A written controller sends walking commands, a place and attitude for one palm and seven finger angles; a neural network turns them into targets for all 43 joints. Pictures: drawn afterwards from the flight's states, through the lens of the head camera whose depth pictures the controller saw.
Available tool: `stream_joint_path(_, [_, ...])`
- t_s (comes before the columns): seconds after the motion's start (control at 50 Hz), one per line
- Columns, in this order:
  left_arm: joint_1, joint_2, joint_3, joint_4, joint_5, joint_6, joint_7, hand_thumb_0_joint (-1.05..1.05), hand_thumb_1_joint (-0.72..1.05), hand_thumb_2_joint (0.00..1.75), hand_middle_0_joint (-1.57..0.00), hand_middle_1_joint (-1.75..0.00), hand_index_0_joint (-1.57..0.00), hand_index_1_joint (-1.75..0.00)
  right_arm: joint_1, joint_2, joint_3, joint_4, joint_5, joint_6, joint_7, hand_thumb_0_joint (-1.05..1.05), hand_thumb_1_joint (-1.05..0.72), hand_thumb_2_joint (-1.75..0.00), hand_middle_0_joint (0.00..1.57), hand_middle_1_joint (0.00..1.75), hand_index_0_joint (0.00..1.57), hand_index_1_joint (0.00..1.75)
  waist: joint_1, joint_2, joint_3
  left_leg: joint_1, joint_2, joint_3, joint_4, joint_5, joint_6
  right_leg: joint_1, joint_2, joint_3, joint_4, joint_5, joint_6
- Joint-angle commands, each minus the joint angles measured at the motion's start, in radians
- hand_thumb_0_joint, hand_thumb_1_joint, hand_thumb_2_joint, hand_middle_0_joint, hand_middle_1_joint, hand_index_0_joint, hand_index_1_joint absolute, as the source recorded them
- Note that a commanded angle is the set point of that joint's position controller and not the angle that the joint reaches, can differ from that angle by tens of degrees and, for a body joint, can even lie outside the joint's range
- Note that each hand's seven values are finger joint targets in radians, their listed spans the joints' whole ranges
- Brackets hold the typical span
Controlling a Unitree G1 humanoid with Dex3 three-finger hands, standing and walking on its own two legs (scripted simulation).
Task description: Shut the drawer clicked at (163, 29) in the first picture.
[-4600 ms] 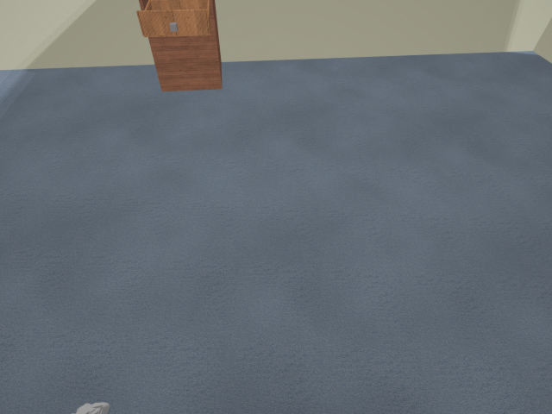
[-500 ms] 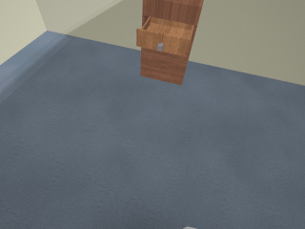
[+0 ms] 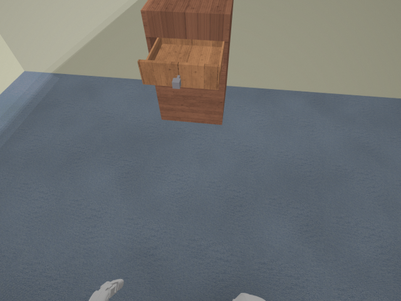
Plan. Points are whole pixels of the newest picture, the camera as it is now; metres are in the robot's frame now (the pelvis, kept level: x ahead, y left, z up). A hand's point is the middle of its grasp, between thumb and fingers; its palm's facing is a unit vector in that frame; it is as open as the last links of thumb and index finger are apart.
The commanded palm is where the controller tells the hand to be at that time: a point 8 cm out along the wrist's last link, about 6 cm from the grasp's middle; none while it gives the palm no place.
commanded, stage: walk to a spot facing it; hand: left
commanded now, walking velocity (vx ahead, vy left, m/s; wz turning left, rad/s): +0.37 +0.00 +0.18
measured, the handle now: (177, 81) +1.05 +0.12 -0.22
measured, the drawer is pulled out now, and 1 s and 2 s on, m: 0.23 0.23 0.23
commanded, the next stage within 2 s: turn to face it in 0.64 s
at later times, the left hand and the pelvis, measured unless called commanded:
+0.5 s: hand out of the picture +0.12 +0.22 -0.17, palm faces +0.17 -0.98 -0.14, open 7.4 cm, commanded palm none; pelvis +0.20 +0.06 +0.00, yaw +4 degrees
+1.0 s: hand (138, 174) +0.49 +0.20 -0.15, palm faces -0.06 -0.97 -0.22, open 7.4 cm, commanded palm none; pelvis +0.37 +0.03 +0.00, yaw -3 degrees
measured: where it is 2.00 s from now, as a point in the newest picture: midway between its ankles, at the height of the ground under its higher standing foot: (207, 211)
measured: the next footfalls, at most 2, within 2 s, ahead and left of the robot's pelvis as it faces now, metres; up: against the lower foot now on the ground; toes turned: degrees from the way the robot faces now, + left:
left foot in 0.40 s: +0.30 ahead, +0.16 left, +0.00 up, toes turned +14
right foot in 0.92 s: +0.47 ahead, -0.07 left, +0.00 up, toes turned -11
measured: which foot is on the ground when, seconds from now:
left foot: up 0.00-0.38, down 0.40-0.92, up 0.94-1.00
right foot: down 0.00-0.40, up 0.42-0.90, down 0.92-1.00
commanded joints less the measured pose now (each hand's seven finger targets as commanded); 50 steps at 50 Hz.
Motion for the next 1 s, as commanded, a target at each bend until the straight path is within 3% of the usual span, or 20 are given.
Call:
stream_joint_path(0.0, [0.171, 0.121, 0.024, 0.024, -0.002, -0.003, 0.027, 0.0, 0.9, 0.9, -0.2, -0.3, -0.2, -0.3, -0.075, -0.058, -0.02, -0.115, -0.014, -0.014, -0.001, 0.0, -0.9, -0.9, 0.2, 0.3, 0.2, 0.3, 0.057, -0.076, -0.031, -0.352, 0.087, -0.088, 0.178, 0.17, 0.0, 0.153, -0.307, 0.325, -0.446, -0.041, -0.081])
stream_joint_path(0.04, [0.174, 0.095, 0.017, 0.033, 0.003, -0.012, 0.028, 0.0, 0.9, 0.9, -0.2, -0.3, -0.2, -0.3, -0.025, -0.049, -0.018, -0.1, -0.018, 0.005, 0.004, 0.0, -0.9, -0.9, 0.2, 0.3, 0.2, 0.3, 0.022, -0.125, -0.054, -0.319, 0.087, -0.065, 0.094, 0.206, -0.019, 0.128, -0.263, 0.204, -0.46, 0.029, -0.062])
stream_joint_path(0.1, [0.204, 0.095, 0.021, 0.044, 0.006, -0.023, 0.029, 0.0, 0.9, 0.9, -0.2, -0.3, -0.2, -0.3, -0.08, -0.04, -0.024, -0.132, -0.02, 0.013, 0.016, 0.0, -0.9, -0.9, 0.2, 0.3, 0.2, 0.3, 0.021, -0.109, -0.039, -0.344, 0.087, -0.04, -0.041, 0.251, -0.036, 0.137, -0.244, 0.151, -0.473, 0.086, -0.074])
stream_joint_path(0.28, [0.298, 0.157, 0.018, 0.086, 0.008, -0.017, 0.026, 0.0, 0.9, 0.9, -0.2, -0.3, -0.2, -0.3, -0.346, -0.077, -0.017, -0.242, -0.013, -0.007, 0.049, 0.0, -0.9, -0.9, 0.2, 0.3, 0.2, 0.3, 0.082, -0.115, 0.042, -0.278, 0.045, 0.026, -0.431, 0.271, -0.003, 0.263, -0.273, 0.108, -0.443, 0.105, -0.062])
stream_joint_path(0.34, [0.289, 0.169, 0.024, 0.088, 0.003, -0.008, 0.026, 0.0, 0.9, 0.9, -0.2, -0.3, -0.2, -0.3, -0.241, -0.116, -0.026, -0.216, -0.019, -0.018, 0.039, 0.0, -0.9, -0.9, 0.2, 0.3, 0.2, 0.3, 0.02, -0.07, -0.002, -0.03, -0.018, 0.077, -0.551, 0.249, 0.02, 0.222, -0.245, 0.049, -0.257, 0.222, -0.035])
stream_joint_path(0.36, [0.286, 0.155, 0.02, 0.085, -0.001, -0.005, 0.024, 0.0, 0.9, 0.9, -0.2, -0.3, -0.2, -0.3, -0.106, -0.164, -0.037, -0.176, -0.024, -0.025, 0.029, 0.0, -0.9, -0.9, 0.2, 0.3, 0.2, 0.3, -0.038, 0.01, -0.08, 0.18, -0.009, 0.043, -0.612, 0.242, 0.041, 0.148, -0.187, -0.011, -0.038, 0.276, -0.003])
stream_joint_path(0.38, [0.321, 0.097, 0.015, 0.062, -0.008, -0.001, 0.015, 0.0, 0.9, 0.9, -0.2, -0.3, -0.2, -0.3, 0.034, -0.292, -0.068, -0.149, -0.036, -0.031, 0.016, 0.0, -0.9, -0.9, 0.2, 0.3, 0.2, 0.3, -0.075, 0.281, -0.192, 0.386, 0.225, -0.3, -0.708, 0.174, 0.115, -0.062, -0.058, -0.064, 0.292, -0.023, 0.058])
stream_joint_path(0.4, [0.274, 0.097, 0.009, 0.02, -0.006, -0.005, 0.012, 0.0, 0.9, 0.9, -0.2, -0.3, -0.2, -0.3, 0.096, -0.344, -0.072, -0.139, -0.023, -0.022, 0.006, 0.0, -0.9, -0.9, 0.2, 0.3, 0.2, 0.3, -0.087, 0.339, -0.206, 0.413, 0.365, -0.539, -0.852, 0.174, 0.182, -0.216, 0.01, 0.019, 0.521, -0.35, 0.065])
stream_joint_path(0.42, [0.215, 0.109, 0.014, 0.017, -0.006, 0.001, 0.018, 0.0, 0.9, 0.9, -0.2, -0.3, -0.2, -0.3, 0.03, -0.307, -0.065, -0.145, -0.014, -0.021, -0.005, 0.0, -0.9, -0.9, 0.2, 0.3, 0.2, 0.3, -0.073, 0.214, -0.176, 0.328, 0.366, -0.508, -0.883, 0.102, 0.176, -0.254, -0.034, 0.106, 0.623, -0.303, 0.051])
stream_joint_path(0.46, [0.202, 0.085, 0.019, 0.044, 0.001, 0.009, 0.006, 0.0, 0.9, 0.9, -0.2, -0.3, -0.2, -0.3, -0.122, -0.209, -0.036, -0.188, -0.012, -0.032, -0.009, 0.0, -0.9, -0.9, 0.2, 0.3, 0.2, 0.3, -0.005, 0.084, -0.063, 0.134, 0.298, -0.33, -0.913, 0.119, 0.139, -0.24, -0.104, 0.147, 0.627, -0.13, 0.056])
stream_joint_path(0.52, [0.277, 0.043, 0.014, 0.08, 0.009, 0.039, 0.006, 0.0, 0.9, 0.9, -0.2, -0.3, -0.2, -0.3, -0.163, -0.151, -0.017, -0.183, -0.008, -0.051, -0.014, 0.0, -0.9, -0.9, 0.2, 0.3, 0.2, 0.3, 0.059, 0.065, -0.054, 0.024, 0.227, -0.14, -0.94, 0.283, 0.109, -0.145, -0.108, 0.138, 0.545, -0.048, 0.077])
stream_joint_path(0.7, [0.121, 0.04, 0.019, 0.012, 0.006, 0.064, 0.0, 0.0, 0.9, 0.9, -0.2, -0.3, -0.2, -0.3, -0.074, -0.149, -0.021, -0.138, -0.01, -0.054, -0.02, 0.0, -0.9, -0.9, 0.2, 0.3, 0.2, 0.3, 0.047, 0.072, 0.009, 0.158, 0.226, 0.042, -0.93, 0.566, 0.126, -0.234, -0.093, 0.107, 0.262, 0.058, 0.088])
stream_joint_path(0.8, [0.064, 0.038, 0.01, -0.021, 0.005, 0.055, 0.004, 0.0, 0.9, 0.9, -0.2, -0.3, -0.2, -0.3, -0.056, -0.171, -0.024, -0.114, -0.018, -0.035, -0.024, 0.0, -0.9, -0.9, 0.2, 0.3, 0.2, 0.3, 0.03, 0.091, -0.001, 0.173, 0.242, 0.085, -0.785, 0.765, 0.114, -0.075, -0.033, 0.05, 0.038, 0.017, 0.053])
stream_joint_path(0.84, [0.152, 0.062, 0.013, 0.001, 0.008, 0.044, 0.005, 0.0, 0.9, 0.9, -0.2, -0.3, -0.2, -0.3, -0.068, -0.178, -0.024, -0.11, -0.013, -0.025, -0.025, 0.0, -0.9, -0.9, 0.2, 0.3, 0.2, 0.3, 0.073, 0.079, -0.058, 0.158, 0.215, 0.112, -0.629, 0.805, 0.081, 0.095, 0.014, 0.008, -0.069, 0.078, 0.044])
stream_joint_path(0.86, [0.249, 0.102, 0.021, 0.029, 0.01, 0.034, 0.008, 0.0, 0.9, 0.9, -0.2, -0.3, -0.2, -0.3, -0.082, -0.178, -0.024, -0.115, -0.005, -0.024, -0.022, 0.0, -0.9, -0.9, 0.2, 0.3, 0.2, 0.3, 0.123, 0.038, -0.118, 0.118, 0.181, 0.136, -0.49, 0.739, 0.047, 0.238, 0.002, 0.02, -0.152, 0.205, 0.043])
stream_joint_path(0.88, [0.322, 0.194, 0.04, 0.046, 0.014, 0.021, 0.02, 0.0, 0.9, 0.9, -0.2, -0.3, -0.2, -0.3, -0.051, -0.133, -0.018, -0.124, 0.004, -0.022, -0.014, 0.0, -0.9, -0.9, 0.2, 0.3, 0.2, 0.3, 0.136, -0.144, -0.2, -0.102, 0.108, 0.169, -0.253, 0.442, -0.004, 0.467, -0.17, 0.213, -0.14, 0.539, -0.018])
stream_joint_path(0.9, [0.38, 0.264, 0.053, 0.057, -0.003, 0.02, 0.025, 0.0, 0.9, 0.9, -0.2, -0.3, -0.2, -0.3, -0.02, -0.092, -0.012, -0.14, 0.007, -0.018, -0.021, 0.0, -0.9, -0.9, 0.2, 0.3, 0.2, 0.3, 0.129, -0.282, -0.26, -0.268, -0.021, 0.127, 0.034, -0.166, -0.051, 0.565, -0.394, 0.47, -0.182, 0.942, -0.168])
stream_joint_path(0.92, [0.357, 0.249, 0.046, 0.045, -0.015, 0.023, 0.035, 0.0, 0.9, 0.9, -0.2, -0.3, -0.2, -0.3, -0.076, -0.1, -0.008, -0.152, 0.011, -0.004, -0.032, 0.0, -0.9, -0.9, 0.2, 0.3, 0.2, 0.3, 0.139, -0.201, -0.289, -0.254, 0.01, -0.031, 0.089, -0.189, -0.046, 0.475, -0.397, 0.467, -0.231, 0.888, -0.211])
stream_joint_path(0.94, [0.274, 0.234, 0.047, 0.025, -0.012, 0.027, 0.04, 0.0, 0.9, 0.9, -0.2, -0.3, -0.2, -0.3, -0.097, -0.096, -0.009, -0.158, 0.007, 0.001, -0.03, 0.0, -0.9, -0.9, 0.2, 0.3, 0.2, 0.3, 0.113, -0.234, -0.24, -0.299, 0.03, -0.047, 0.136, -0.136, -0.048, 0.414, -0.37, 0.481, -0.281, 0.649, -0.216])
stream_joint_path(0.98, [0.166, 0.156, 0.034, -0.002, -0.01, 0.032, 0.047, 0.0, 0.9, 0.9, -0.2, -0.3, -0.2, -0.3, -0.112, -0.094, -0.013, -0.145, -0.007, 0.011, -0.02, 0.0, -0.9, -0.9, 0.2, 0.3, 0.2, 0.3, 0.069, -0.099, -0.158, -0.273, 0.066, -0.054, 0.086, -0.005, -0.047, 0.257, -0.285, 0.361, -0.336, 0.382, -0.172])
